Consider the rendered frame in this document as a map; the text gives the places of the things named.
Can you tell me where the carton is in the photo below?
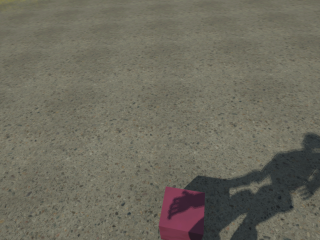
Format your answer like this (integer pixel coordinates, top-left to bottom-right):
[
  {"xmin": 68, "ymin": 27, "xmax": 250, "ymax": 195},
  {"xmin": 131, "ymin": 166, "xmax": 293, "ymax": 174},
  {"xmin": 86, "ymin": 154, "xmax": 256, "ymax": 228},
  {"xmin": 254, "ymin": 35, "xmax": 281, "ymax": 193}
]
[{"xmin": 159, "ymin": 186, "xmax": 205, "ymax": 240}]

